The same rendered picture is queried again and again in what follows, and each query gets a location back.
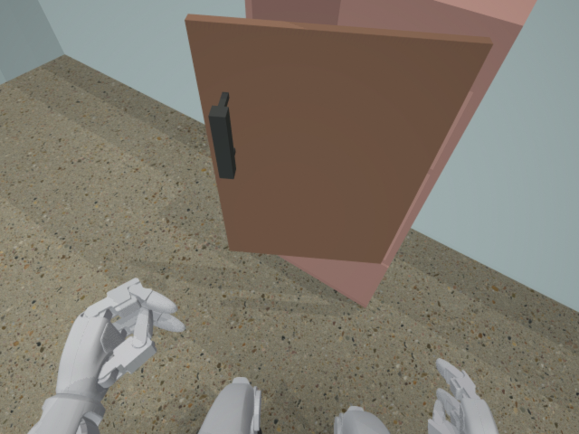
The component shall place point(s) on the robot right hand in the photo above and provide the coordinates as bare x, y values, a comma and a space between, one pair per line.
471, 416

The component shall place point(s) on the robot left hand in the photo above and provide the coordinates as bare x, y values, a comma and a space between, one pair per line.
85, 368

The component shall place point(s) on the robot left thigh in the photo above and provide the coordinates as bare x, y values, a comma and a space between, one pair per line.
236, 410

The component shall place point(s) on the robot right thigh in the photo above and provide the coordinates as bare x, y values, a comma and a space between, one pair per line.
359, 422

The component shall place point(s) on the robot left forearm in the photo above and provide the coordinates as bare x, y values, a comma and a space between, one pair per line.
69, 414

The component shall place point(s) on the cupboard door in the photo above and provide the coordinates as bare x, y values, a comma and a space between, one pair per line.
334, 127

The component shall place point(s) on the handle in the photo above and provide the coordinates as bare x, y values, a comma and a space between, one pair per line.
220, 124

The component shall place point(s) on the robot thigh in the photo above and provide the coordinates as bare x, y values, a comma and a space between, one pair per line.
359, 422
236, 410

